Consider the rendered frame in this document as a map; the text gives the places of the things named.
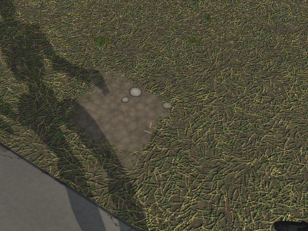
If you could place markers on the robot right hand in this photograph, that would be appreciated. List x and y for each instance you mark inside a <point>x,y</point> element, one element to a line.
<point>285,225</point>

